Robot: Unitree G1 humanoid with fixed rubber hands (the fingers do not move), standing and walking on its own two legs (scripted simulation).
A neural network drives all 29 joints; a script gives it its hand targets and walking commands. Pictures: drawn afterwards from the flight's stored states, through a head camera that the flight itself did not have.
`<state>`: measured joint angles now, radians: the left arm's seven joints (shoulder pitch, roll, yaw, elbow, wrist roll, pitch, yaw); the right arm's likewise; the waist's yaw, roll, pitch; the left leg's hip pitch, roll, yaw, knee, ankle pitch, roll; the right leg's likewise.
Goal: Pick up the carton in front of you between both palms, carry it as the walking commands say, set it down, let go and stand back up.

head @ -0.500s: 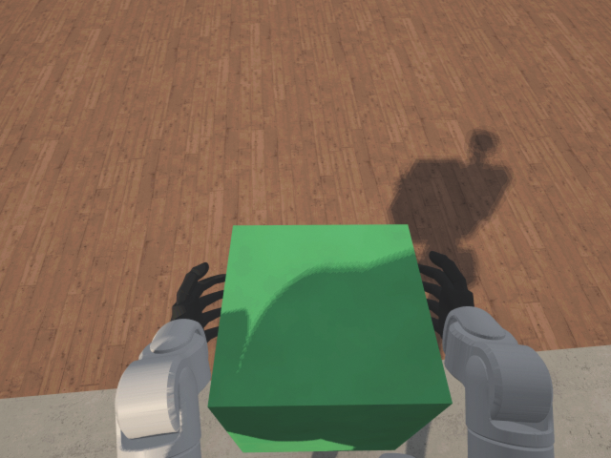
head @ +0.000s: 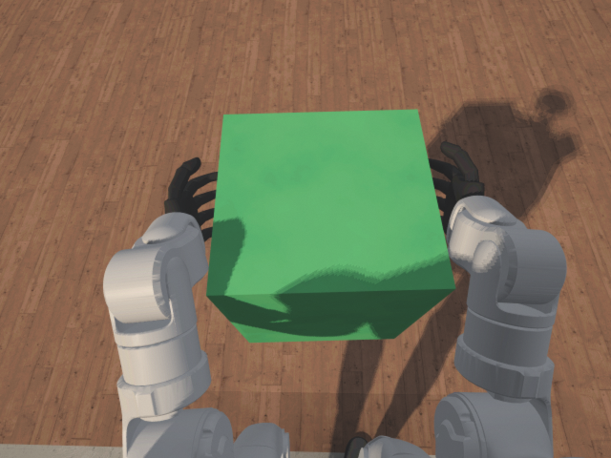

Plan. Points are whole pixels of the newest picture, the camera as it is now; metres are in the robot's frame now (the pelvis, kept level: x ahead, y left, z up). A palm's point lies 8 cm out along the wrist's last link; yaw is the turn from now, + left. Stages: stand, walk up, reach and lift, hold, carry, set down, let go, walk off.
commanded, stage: carry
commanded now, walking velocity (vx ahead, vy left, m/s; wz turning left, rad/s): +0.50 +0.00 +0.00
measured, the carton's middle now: (321, 243) +0.35 +0.01 +0.07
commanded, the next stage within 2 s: none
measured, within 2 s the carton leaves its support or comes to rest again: neither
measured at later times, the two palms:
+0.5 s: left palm (239, 41) +0.71 +0.14 +0.13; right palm (421, 40) +0.68 -0.16 +0.14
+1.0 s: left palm out of the picture +1.02 +0.14 +0.22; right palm out of the picture +1.04 -0.16 +0.22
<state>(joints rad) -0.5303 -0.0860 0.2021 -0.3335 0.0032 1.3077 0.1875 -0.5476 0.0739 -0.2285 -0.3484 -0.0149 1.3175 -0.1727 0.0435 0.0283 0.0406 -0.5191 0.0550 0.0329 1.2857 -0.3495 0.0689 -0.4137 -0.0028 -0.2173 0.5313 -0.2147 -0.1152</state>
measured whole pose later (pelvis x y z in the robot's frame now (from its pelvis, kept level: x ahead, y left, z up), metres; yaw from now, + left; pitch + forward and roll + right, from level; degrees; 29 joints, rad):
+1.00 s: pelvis +0.67 -0.03 +0.07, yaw -1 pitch +5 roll +1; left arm -0.66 -0.07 0.26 -0.14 0.00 1.22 0.17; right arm -0.65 0.11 -0.31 -0.21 -0.08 1.24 -0.15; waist 0.09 0.00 0.01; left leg -0.77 0.04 0.04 1.14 -0.34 0.04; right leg -0.27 0.01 -0.10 0.47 -0.42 -0.06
